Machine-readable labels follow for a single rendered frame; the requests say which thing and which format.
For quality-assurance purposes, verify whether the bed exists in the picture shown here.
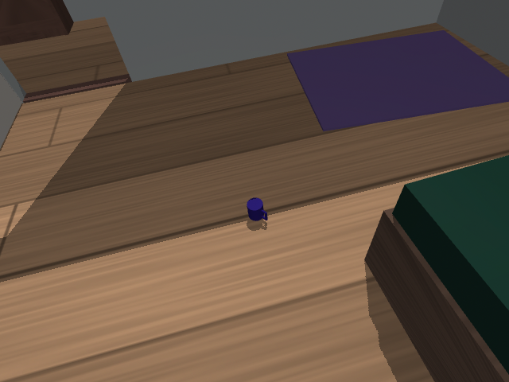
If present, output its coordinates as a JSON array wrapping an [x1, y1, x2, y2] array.
[[365, 155, 509, 382]]

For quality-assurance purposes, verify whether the bookshelf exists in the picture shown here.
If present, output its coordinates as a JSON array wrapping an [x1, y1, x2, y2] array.
[[0, 0, 74, 46]]

